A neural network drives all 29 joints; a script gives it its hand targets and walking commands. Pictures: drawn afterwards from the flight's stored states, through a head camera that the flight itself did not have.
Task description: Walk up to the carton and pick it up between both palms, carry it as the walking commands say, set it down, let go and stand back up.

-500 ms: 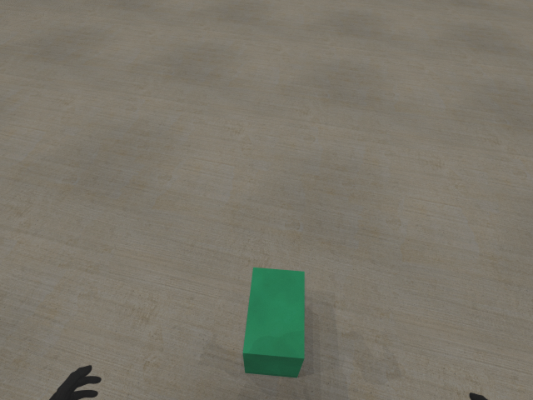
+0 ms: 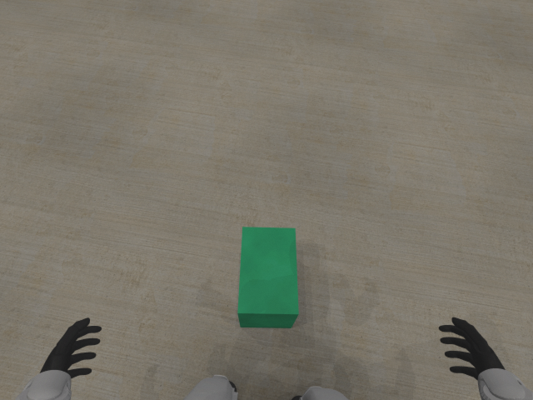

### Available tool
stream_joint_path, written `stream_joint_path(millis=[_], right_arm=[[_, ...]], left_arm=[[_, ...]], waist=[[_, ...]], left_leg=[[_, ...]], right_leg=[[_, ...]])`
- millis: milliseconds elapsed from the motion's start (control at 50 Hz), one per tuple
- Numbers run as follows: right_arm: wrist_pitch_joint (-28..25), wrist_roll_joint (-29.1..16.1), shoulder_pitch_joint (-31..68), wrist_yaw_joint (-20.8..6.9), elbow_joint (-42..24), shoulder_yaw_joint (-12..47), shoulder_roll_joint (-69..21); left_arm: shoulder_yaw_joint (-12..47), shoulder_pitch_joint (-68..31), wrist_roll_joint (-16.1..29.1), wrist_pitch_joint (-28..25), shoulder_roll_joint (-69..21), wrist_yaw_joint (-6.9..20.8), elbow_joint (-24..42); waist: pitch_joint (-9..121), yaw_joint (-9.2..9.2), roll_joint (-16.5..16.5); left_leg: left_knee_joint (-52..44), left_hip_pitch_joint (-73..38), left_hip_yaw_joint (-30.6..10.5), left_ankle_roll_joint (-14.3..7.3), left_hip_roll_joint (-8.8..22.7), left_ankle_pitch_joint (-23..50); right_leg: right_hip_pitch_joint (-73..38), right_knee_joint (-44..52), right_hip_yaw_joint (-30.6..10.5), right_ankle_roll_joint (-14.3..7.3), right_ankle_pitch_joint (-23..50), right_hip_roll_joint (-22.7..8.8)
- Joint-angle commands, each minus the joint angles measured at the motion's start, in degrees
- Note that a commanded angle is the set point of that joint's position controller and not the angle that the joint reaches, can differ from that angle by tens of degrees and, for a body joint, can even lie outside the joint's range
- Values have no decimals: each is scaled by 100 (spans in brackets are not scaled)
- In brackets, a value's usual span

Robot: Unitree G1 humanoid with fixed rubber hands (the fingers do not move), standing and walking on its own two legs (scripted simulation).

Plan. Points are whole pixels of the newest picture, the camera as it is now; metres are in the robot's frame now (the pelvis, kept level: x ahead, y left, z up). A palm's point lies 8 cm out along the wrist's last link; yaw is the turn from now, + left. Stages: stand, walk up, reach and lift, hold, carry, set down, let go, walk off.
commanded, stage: reach and lift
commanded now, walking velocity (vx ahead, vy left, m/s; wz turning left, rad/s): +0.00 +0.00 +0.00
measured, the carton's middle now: (267, 278) +0.48 +0.01 -0.65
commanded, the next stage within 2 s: none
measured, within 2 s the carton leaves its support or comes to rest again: neither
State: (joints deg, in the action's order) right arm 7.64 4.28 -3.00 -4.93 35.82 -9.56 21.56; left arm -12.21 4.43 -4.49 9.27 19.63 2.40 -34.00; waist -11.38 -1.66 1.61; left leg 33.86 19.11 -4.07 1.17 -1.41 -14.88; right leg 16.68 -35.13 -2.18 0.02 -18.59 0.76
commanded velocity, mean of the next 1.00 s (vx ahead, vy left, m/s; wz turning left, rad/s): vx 0.00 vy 0.00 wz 0.00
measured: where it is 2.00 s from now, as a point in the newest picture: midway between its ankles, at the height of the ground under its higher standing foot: outside the picture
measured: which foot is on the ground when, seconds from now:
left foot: down 0.00-1.00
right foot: down 0.00-1.00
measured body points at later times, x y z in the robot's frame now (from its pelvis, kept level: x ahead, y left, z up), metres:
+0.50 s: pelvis -0.02 +0.00 -0.04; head +0.15 +0.00 +0.37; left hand +0.27 +0.26 -0.15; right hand +0.30 -0.26 -0.14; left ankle +0.03 +0.13 -0.73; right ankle +0.00 -0.12 -0.73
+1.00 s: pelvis -0.04 +0.00 -0.08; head +0.22 +0.00 +0.28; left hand +0.41 +0.21 -0.19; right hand +0.42 -0.22 -0.19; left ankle +0.03 +0.13 -0.73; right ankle +0.00 -0.12 -0.73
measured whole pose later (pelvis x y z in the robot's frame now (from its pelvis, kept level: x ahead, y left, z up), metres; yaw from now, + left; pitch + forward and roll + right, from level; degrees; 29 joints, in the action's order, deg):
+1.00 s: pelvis -0.04 +0.00 -0.08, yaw -1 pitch +35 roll +1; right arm 9.4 1.5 50.8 -1.1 48.8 -14.0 15.8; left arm -16.4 -46.9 -1.0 9.8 10.4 -3.0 -43.2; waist 0.0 -1.2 1.0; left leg 57.4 75.5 -2.1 1.5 -1.5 -17.0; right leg 74.2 -60.3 -3.8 1.1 -21.1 2.0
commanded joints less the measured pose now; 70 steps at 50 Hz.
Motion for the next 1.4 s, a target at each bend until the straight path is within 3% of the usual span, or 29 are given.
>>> stream_joint_path(millis=[0, 160, 280, 380, 540, 720, 1120, 1280, 1380], right_arm=[[-1, -63, 452, -39, -633, -217, 986], [24, -72, 1040, 26, -488, -79, 933], [-24, -171, 1428, 214, -262, -20, 689], [-26, -257, 2032, 315, -244, -84, 524], [201, -414, 3484, 387, -134, -96, 327], [306, -397, 4980, 335, 221, -263, 271], [-145, -117, 7688, 504, 952, -871, -21], [-241, 147, 7814, 475, 799, -1176, -149], [-277, 174, 7933, 439, 544, -1214, -218]], left_arm=[[-209, -181, 104, -27, 619, -84, 572], [-10, -400, 420, -16, 200, -325, 517], [47, -938, 487, -84, 92, -407, 602], [33, -1757, 515, -126, 124, -383, 608], [-97, -3217, 577, 47, 202, -288, 241], [-242, -4682, 568, 173, 15, -371, -115], [-822, -7359, 54, -258, -563, -701, -590], [-979, -7582, -139, -344, -761, -663, -419], [-980, -7704, -138, -355, -811, -618, -190]], waist=[[1638, -83, -350], [2315, -116, 5], [3027, -9, 93], [3669, 51, 32], [3965, -17, -25], [4710, -21, 28], [6691, -36, -7], [7375, 42, -2], [7523, 46, -40]], left_leg=[[-137, -549, 448, 99, -78, 1009], [677, 147, 341, 134, 37, 2179], [1093, 636, 466, 217, -30, 2356], [1339, 1180, 564, 245, -94, 1911], [1506, 2015, 637, 161, -118, 702], [1709, 2398, 634, 175, -99, 588], [2358, 3001, 612, 288, -298, 1923], [2521, 2629, 506, 212, -326, 2970], [2696, 2469, 429, 159, -283, 3258]], right_leg=[[139, 174, 257, 104, 344, 120], [1039, -713, 296, 166, 1217, 167], [1587, -946, 231, 190, 1745, 166], [1922, -1101, 132, 199, 1759, 124], [2450, -1204, 129, 242, 700, 51], [3093, -1569, 271, 273, 574, 135], [4075, -2128, 299, 264, 1884, 374], [4365, -2202, 356, 259, 2666, 393], [4759, -2266, 390, 260, 2636, 363]])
